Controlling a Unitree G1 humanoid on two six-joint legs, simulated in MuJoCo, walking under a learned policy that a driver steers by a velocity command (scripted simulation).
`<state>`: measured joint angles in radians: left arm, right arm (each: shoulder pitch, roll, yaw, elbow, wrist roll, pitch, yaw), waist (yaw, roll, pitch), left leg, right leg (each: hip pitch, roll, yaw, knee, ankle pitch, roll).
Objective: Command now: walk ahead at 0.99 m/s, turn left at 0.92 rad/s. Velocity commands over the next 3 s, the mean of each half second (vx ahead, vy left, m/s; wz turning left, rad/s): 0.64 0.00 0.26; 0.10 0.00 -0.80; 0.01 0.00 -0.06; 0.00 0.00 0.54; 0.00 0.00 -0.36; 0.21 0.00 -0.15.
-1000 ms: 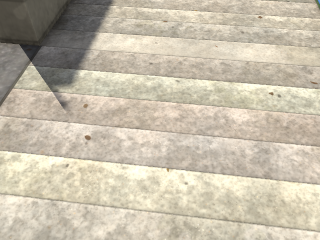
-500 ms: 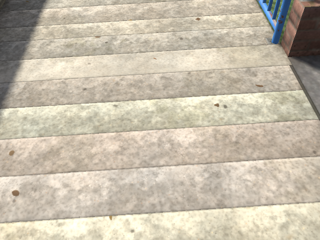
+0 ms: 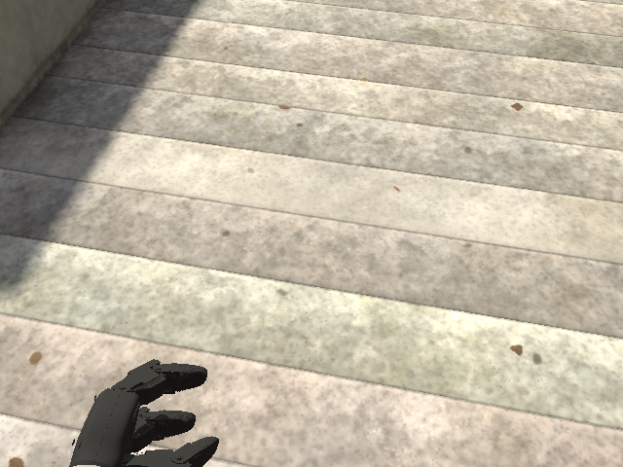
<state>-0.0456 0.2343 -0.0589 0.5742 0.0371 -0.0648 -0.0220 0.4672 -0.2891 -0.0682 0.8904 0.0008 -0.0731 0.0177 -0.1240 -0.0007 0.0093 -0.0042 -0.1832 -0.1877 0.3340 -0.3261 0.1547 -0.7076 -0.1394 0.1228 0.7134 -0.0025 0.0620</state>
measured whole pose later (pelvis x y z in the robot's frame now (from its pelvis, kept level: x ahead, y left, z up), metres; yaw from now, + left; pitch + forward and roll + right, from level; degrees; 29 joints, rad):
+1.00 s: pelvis +0.42 -0.07 -0.01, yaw -20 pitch +0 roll +1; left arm 0.18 0.31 0.07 0.63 0.02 0.07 -0.02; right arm 0.20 -0.30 -0.06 0.69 -0.03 0.04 -0.01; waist -0.01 0.04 0.06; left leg -0.50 0.07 0.05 1.06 -0.45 -0.06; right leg -0.36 0.05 0.01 0.60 -0.25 -0.06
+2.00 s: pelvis +0.41 -0.06 +0.01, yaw +0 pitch +0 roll +1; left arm 0.26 0.27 0.03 0.73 0.02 0.01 0.02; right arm 0.15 -0.28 -0.06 0.73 0.00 0.08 0.02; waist 0.04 0.01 0.06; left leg -0.28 -0.06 -0.06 0.71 -0.45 -0.02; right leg -0.21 0.00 -0.02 0.47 -0.26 -0.03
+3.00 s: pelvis +0.43 -0.12 +0.01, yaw -18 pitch +1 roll +1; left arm 0.31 0.25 0.03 0.82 0.03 -0.05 0.01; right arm 0.31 -0.31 -0.08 0.88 -0.03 0.03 0.05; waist -0.01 0.01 -0.04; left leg -0.62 -0.01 -0.09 1.07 -0.16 -0.02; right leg -0.01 0.08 -0.03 0.19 -0.20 -0.09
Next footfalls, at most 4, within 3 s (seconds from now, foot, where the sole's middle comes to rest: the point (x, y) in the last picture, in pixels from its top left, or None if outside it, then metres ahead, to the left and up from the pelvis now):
0.10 right None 0.30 -0.20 -0.77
0.46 left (262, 462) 0.51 0.07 -0.77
0.88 right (378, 465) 0.47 -0.17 -0.77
1.32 left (287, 451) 0.53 0.01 -0.77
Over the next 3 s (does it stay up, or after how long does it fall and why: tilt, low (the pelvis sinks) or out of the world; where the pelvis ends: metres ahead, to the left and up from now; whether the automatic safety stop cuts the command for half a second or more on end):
stays up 0.43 -0.12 0.01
